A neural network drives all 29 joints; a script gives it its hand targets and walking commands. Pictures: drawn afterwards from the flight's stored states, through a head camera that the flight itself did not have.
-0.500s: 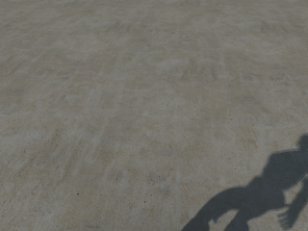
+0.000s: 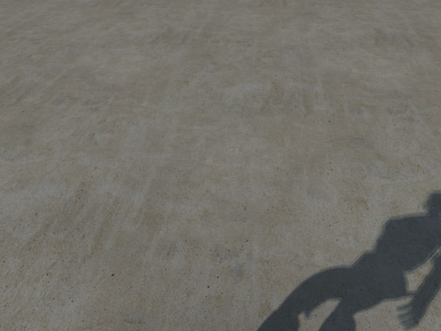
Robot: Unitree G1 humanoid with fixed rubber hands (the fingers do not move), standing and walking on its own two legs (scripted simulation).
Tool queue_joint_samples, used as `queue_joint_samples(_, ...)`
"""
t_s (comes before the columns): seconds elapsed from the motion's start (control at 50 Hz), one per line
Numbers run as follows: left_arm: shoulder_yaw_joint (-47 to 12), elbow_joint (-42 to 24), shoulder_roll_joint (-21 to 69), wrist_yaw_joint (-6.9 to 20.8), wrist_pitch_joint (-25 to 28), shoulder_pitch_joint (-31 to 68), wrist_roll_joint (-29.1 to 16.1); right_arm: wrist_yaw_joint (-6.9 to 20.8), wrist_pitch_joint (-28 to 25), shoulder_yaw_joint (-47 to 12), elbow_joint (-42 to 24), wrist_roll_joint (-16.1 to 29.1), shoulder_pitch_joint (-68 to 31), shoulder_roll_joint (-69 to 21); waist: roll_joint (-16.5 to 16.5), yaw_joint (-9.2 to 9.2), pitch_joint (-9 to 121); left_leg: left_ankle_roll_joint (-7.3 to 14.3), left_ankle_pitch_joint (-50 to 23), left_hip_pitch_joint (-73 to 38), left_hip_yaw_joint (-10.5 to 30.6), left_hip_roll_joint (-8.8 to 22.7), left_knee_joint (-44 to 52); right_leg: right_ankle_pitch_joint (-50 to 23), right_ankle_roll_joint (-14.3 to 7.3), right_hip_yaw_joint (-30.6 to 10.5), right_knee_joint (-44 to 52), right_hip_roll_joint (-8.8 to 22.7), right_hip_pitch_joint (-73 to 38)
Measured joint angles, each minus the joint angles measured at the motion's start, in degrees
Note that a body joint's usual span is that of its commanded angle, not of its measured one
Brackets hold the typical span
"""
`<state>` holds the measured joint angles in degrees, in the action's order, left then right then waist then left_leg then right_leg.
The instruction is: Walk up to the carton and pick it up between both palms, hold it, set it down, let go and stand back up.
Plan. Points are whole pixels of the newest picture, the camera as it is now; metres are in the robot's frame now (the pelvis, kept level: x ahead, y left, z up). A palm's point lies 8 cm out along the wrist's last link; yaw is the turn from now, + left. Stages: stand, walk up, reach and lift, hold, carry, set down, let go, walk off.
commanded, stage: stand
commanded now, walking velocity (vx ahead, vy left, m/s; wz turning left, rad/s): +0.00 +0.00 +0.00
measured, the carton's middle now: out of the picture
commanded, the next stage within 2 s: walk up in 1.08 s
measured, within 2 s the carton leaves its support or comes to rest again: neither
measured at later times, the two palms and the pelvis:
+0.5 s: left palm out of the picture -0.05 +0.20 -0.14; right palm out of the picture -0.06 -0.21 -0.14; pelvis -0.01 +0.00 +0.00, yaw +0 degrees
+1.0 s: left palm out of the picture -0.04 +0.20 -0.14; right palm out of the picture -0.04 -0.22 -0.15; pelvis +0.00 +0.00 +0.00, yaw +1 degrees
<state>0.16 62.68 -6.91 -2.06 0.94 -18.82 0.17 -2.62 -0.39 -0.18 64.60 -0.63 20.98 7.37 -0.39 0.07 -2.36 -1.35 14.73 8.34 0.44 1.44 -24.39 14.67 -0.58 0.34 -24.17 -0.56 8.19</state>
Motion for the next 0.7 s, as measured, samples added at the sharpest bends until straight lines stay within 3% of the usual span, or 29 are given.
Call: queue_joint_samples(0.7, -0.2, 1.4, 0.3, 0.2, 0.2, -1.9, -0.1, 0.3, -0.4, -0.6, -0.7, 0.4, 1.2, -0.1, -0.3, 0.09, 1.6, -0.4, -1.1, 1.6, 0.5, 0.2, 0.7, -0.8, -0.3, 0.4, 0.3, -0.1, 1.6)
